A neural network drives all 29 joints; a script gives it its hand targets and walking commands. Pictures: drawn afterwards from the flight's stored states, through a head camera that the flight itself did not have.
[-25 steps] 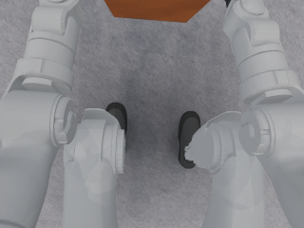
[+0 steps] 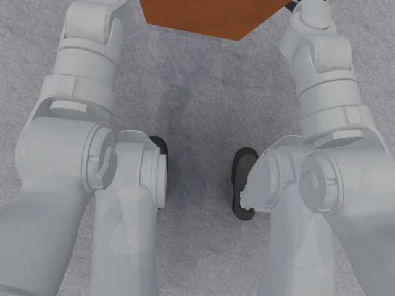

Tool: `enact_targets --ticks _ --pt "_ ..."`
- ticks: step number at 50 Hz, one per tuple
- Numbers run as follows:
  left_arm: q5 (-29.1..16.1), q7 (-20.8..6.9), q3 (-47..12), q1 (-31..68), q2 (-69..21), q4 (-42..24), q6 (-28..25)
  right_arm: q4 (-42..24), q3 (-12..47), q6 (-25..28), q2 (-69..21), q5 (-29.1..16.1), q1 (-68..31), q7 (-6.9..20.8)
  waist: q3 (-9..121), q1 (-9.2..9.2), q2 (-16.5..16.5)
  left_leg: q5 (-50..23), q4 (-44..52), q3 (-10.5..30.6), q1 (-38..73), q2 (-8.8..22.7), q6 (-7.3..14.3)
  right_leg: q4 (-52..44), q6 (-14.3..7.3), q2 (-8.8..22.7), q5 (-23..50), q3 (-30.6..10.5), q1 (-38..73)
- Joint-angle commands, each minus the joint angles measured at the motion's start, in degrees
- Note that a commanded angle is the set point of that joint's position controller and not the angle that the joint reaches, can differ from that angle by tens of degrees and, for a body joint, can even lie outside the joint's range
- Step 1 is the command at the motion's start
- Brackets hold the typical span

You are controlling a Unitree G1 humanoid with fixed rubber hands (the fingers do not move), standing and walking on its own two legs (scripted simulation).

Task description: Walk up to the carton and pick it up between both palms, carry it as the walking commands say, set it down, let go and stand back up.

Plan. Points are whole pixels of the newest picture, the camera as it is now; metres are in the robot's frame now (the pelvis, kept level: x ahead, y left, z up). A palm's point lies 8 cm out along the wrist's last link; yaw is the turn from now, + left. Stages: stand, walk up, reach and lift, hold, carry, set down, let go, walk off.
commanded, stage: reach and lift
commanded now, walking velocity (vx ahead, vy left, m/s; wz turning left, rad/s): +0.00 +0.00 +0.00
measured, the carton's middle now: out of the picture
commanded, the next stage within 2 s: none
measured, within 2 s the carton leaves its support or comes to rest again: neither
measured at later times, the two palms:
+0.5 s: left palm out of the picture +0.54 +0.16 -0.05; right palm out of the picture +0.53 -0.12 -0.04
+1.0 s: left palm out of the picture +0.52 +0.16 +0.02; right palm out of the picture +0.52 -0.12 +0.02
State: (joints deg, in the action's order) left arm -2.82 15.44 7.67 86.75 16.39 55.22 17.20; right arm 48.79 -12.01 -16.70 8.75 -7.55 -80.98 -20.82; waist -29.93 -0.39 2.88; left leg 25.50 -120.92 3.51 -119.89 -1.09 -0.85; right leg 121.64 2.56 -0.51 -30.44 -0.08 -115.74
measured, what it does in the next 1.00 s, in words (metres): rises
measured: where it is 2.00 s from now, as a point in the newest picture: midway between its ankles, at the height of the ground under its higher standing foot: (199, 191)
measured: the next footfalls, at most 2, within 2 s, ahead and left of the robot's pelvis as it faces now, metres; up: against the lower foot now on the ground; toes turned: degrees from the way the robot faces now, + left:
none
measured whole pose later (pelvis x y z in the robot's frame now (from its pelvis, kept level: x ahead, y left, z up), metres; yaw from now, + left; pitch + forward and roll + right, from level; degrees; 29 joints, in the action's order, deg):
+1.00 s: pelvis -0.01 +0.01 +0.08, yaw +1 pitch +15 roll -4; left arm 2.2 18.0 13.7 78.3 8.4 45.0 24.0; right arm 40.4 -15.7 -23.9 7.7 -3.5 -72.6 -17.0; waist -29.9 -0.4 1.4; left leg 25.5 -108.0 3.5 -97.7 -1.4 -0.5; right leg 107.8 2.9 -0.6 -29.5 -0.1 -93.6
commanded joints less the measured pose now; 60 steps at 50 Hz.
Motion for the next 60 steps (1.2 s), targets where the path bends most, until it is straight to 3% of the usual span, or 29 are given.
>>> enact_targets --ticks 1,4,6,9,12,14,16,18,20,22,24,25,27,31,32,37,38,41,42,44,47,48,50,52,53,57,58,59,60 --pt "-5.6 -26.8 -16.8 38.0 -65.9 -18.0 -1.7 -15.2 20.4 1.8 -63.0 -3.0 -45.8 28.6 126.9 -2.14 -5.0 -10.1 11.1 -9.2 48.8 -4.7 0.0 -11.4 -1.4 -8.9 9.6 7.2 32.6" --pt "-3.5 -27.0 -15.2 30.5 -68.2 -12.6 -0.3 -22.9 22.2 1.9 -62.7 -3.5 -49.7 28.7 128.1 -3.59 -5.0 -9.0 13.1 -9.1 49.5 -5.0 0.3 -13.6 -1.2 -9.2 8.1 7.2 32.2" --pt "-4.5 -27.0 -15.3 37.7 -69.0 -17.4 -0.2 -21.3 21.3 0.8 -61.8 -3.2 -49.3 28.4 131.3 -1.28 -5.0 -6.6 12.5 -8.9 51.3 -5.0 0.5 -13.9 -1.7 -9.2 6.0 6.8 34.4" --pt "-4.0 -26.2 -16.9 33.4 -70.1 -18.7 0.5 -26.2 23.9 1.0 -62.8 -4.3 -50.3 28.6 136.5 -2.53 -4.1 -10.6 14.4 -8.5 55.8 -5.0 0.7 -13.4 -0.8 -9.6 9.7 8.1 35.4" --pt "-4.6 -26.7 -16.4 36.7 -69.9 -20.4 0.6 -16.4 21.2 -1.3 -67.1 -1.8 -44.0 29.1 130.5 -0.08 -2.3 -5.8 15.9 -8.5 48.7 -5.9 0.7 -15.4 -1.1 -9.7 6.5 7.8 35.3" --pt "-3.0 -27.0 -16.6 30.1 -70.2 -12.6 2.4 -20.9 21.1 -0.3 -64.9 -2.3 -45.4 29.1 131.8 -1.96 -7.0 -6.9 14.7 -9.2 51.8 -5.6 0.0 -15.2 -1.8 -9.3 7.1 7.2 34.3" --pt "-5.5 -26.4 -18.5 32.8 -73.0 -17.6 2.3 -24.4 22.5 -0.9 -64.2 -3.7 -47.5 29.1 136.3 0.48 -5.5 -8.1 15.7 -8.1 57.5 -5.9 0.1 -15.6 -1.7 -9.6 7.1 8.0 34.8" --pt "-3.6 -26.3 -15.6 32.5 -71.6 -15.7 2.6 -21.3 22.7 -1.8 -64.9 -3.4 -47.0 29.5 132.2 -2.31 -5.9 -5.6 16.8 -8.7 53.2 -6.2 0.7 -17.4 -1.4 -9.6 4.1 6.9 34.4" --pt "-5.0 -26.4 -17.2 32.4 -76.0 -17.1 2.6 -21.2 23.3 -1.9 -66.6 -1.8 -45.3 29.2 135.8 0.86 -4.3 -7.0 16.8 -7.9 55.3 -6.3 0.7 -17.5 -1.6 -9.4 5.1 7.6 35.1" --pt "-2.8 -27.1 -15.7 28.3 -74.5 -12.8 3.4 -19.8 21.5 -1.8 -65.4 -1.1 -43.2 29.2 130.1 -0.29 -6.2 -7.3 17.9 -8.9 50.6 -6.3 0.1 -19.4 -1.6 -9.4 6.9 6.4 36.1" --pt "-4.6 -26.8 -17.5 33.4 -73.4 -19.1 2.9 -23.7 24.0 -2.0 -68.3 -3.9 -47.9 29.5 138.6 -1.69 -5.2 -7.8 17.4 -8.3 55.6 -7.0 0.7 -18.4 -1.6 -9.8 6.6 6.7 37.8" --pt "-4.7 -26.2 -19.2 34.2 -73.9 -21.5 2.9 -22.4 22.7 -2.6 -66.9 -3.0 -43.8 29.7 139.5 0.6 -6.1 -8.4 18.6 -7.7 58.3 -6.7 0.1 -18.8 -1.5 -10.1 7.9 7.5 38.0" --pt "-4.5 -26.0 -18.2 30.3 -74.5 -20.0 3.3 -24.7 23.7 -2.8 -68.5 -4.1 -45.9 29.5 138.2 -1.57 -5.1 -8.8 19.7 -8.7 58.9 -7.1 0.4 -20.3 -1.1 -9.8 7.7 6.7 40.5" --pt "-5.3 -26.8 -19.1 32.5 -75.5 -20.1 3.9 -21.0 22.0 -3.7 -68.4 -2.1 -42.1 29.7 137.5 1.31 -4.9 -7.2 20.9 -7.1 57.9 -6.9 0.2 -21.2 -1.7 -9.6 6.8 6.4 40.1" --pt "-5.6 -26.4 -20.0 32.8 -76.7 -22.4 4.1 -22.0 22.7 -3.8 -69.1 -3.4 -41.8 29.9 141.2 0.52 -8.5 -7.3 22.1 -7.5 62.4 -7.2 0.1 -21.9 -1.9 -10.0 6.5 6.8 41.5" --pt "-7.1 -25.9 -21.4 32.0 -75.9 -23.5 4.4 -27.2 25.9 -3.9 -70.0 -4.8 -46.1 29.7 142.7 0.25 -4.1 -6.9 23.6 -6.3 65.5 -7.3 0.7 -23.0 -1.7 -9.9 6.0 6.6 43.3" --pt "-6.3 -25.8 -21.7 32.7 -77.5 -24.0 4.6 -24.3 24.0 -4.5 -69.8 -3.3 -42.3 30.0 142.2 2.48 -5.5 -7.4 24.6 -5.4 67.5 -7.1 0.3 -24.4 -2.1 -10.0 6.8 6.7 43.2" --pt "-5.5 -26.1 -19.4 27.8 -77.7 -17.5 5.2 -24.9 25.4 -3.8 -68.9 -3.9 -44.4 29.8 138.9 -0.96 -7.0 -6.7 23.9 -6.4 64.3 -7.5 0.6 -25.3 -2.0 -9.3 5.3 4.8 43.6" --pt "-5.0 -26.1 -18.9 28.8 -76.3 -15.7 4.9 -17.7 22.0 -4.5 -69.7 -1.4 -40.5 30.3 132.0 2.99 -5.1 -2.0 25.1 -5.9 60.5 -7.4 0.1 -26.4 -2.2 -9.3 2.8 6.0 40.5" --pt "-5.2 -26.0 -20.2 29.2 -76.6 -20.6 4.5 -21.0 22.8 -4.5 -70.1 -2.7 -40.1 30.3 136.8 1.43 -4.9 -6.7 26.1 -6.5 63.0 -7.6 0.5 -26.0 -1.7 -10.0 6.9 5.9 45.0" --pt "-7.5 -26.4 -22.0 29.3 -78.8 -22.1 4.3 -18.5 21.8 -5.1 -70.6 -1.4 -34.9 30.6 137.4 4.88 -6.0 -5.3 27.5 -5.3 65.8 -7.0 -0.4 -27.3 -2.1 -10.0 5.7 5.8 45.5" --pt "-5.6 -26.4 -19.8 27.3 -77.8 -18.1 4.8 -18.6 22.5 -4.9 -72.0 -1.5 -36.6 30.7 135.4 1.51 -5.0 -6.6 27.1 -6.4 63.4 -7.3 -0.2 -28.3 -1.9 -9.5 6.5 5.2 45.3" --pt "-5.3 -26.6 -21.4 27.0 -77.9 -20.2 5.0 -24.2 24.8 -4.4 -71.9 -3.3 -40.1 30.4 141.6 1.05 -5.7 -8.5 28.5 -5.6 67.6 -7.4 0.4 -28.5 -1.8 -9.9 8.8 5.0 50.3" --pt "-6.3 -25.8 -23.1 28.9 -78.6 -23.5 5.0 -23.3 24.1 -4.8 -71.3 -2.2 -38.6 30.6 141.3 3.99 -5.1 -7.3 28.1 -5.9 69.2 -7.8 -0.2 -29.6 -2.2 -9.9 8.1 5.4 50.2" --pt "-6.2 -25.5 -22.3 29.0 -76.3 -23.8 4.6 -22.0 25.1 -5.3 -72.8 -3.0 -38.3 30.5 140.2 1.41 -4.7 -8.2 29.1 -5.6 69.9 -7.5 0.2 -29.8 -1.5 -9.4 7.8 4.7 50.7" --pt "-7.4 -25.3 -24.4 29.7 -76.9 -26.2 4.8 -26.0 25.4 -5.1 -70.9 -3.6 -39.5 30.1 143.3 2.65 -5.1 -7.4 30.9 -4.2 75.9 -7.3 0.0 -31.8 -2.2 -9.7 7.7 4.3 52.3" --pt "-6.5 -25.3 -23.4 30.6 -76.1 -21.6 5.1 -20.4 23.3 -5.1 -69.7 -2.7 -37.4 30.2 134.3 2.75 -8.7 -3.5 31.4 -4.5 68.9 -7.2 0.1 -32.2 -2.3 -9.1 4.2 3.6 47.3" --pt "-6.1 -25.1 -22.9 27.5 -76.6 -22.5 5.3 -19.6 23.3 -5.6 -71.0 -1.4 -34.6 30.7 136.8 3.73 -3.5 -4.7 32.8 -3.4 72.3 -7.2 0.2 -32.7 -1.8 -9.5 5.4 5.0 49.6" --pt "-5.5 -26.0 -21.4 25.4 -76.2 -17.0 5.8 -20.3 23.3 -5.4 -69.9 -1.6 -36.4 30.5 131.9 3.53 -5.8 -1.3 31.4 -5.4 68.5 -7.1 0.1 -34.2 -2.1 -8.9 1.8 3.3 50.1"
